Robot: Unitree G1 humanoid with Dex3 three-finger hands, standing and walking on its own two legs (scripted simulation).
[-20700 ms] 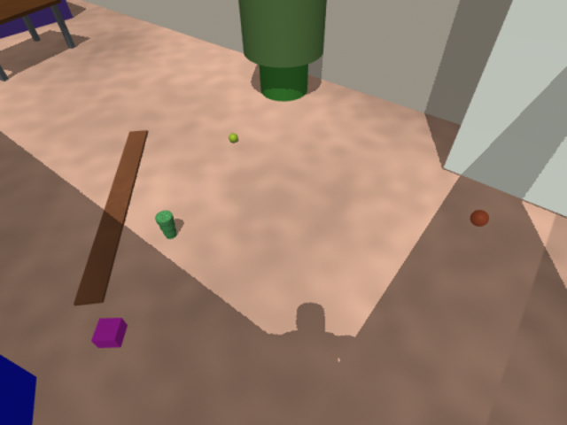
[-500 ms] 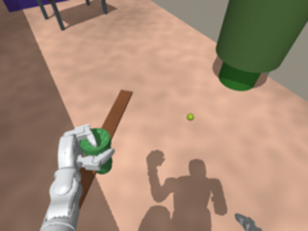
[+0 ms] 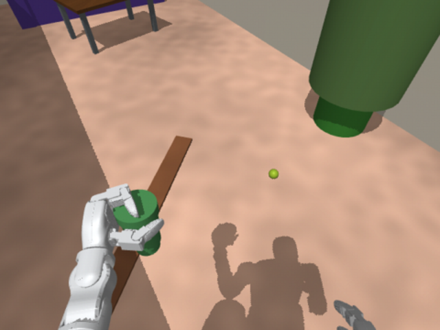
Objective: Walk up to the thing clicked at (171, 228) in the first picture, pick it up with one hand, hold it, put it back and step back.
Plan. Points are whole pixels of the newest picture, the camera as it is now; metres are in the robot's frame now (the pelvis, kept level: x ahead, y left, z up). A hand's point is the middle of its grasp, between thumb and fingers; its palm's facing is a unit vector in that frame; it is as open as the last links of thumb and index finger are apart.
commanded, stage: hold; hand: left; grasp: from the side
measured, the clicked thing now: (142, 226) +0.33 +0.17 +0.01
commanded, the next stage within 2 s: crouch in 1.80 s
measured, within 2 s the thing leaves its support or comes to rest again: neither
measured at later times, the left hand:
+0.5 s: hand (134, 217) +0.32 +0.17 +0.06, palm faces +0.12 -0.99 -0.02, open 5.9 cm
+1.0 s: hand (134, 218) +0.32 +0.17 +0.06, palm faces +0.12 -0.99 -0.02, open 6.0 cm
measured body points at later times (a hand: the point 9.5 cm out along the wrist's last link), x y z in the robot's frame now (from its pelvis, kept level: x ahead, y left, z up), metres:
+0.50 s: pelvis -0.01 +0.00 +0.00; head +0.02 +0.01 +0.45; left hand +0.31 +0.22 +0.06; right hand +0.13 -0.24 -0.10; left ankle +0.00 +0.14 -0.70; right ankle +0.03 -0.13 -0.70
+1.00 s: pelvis +0.00 +0.00 +0.00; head +0.03 +0.00 +0.45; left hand +0.30 +0.22 +0.06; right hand +0.14 -0.24 -0.10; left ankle +0.00 +0.14 -0.70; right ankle +0.03 -0.13 -0.70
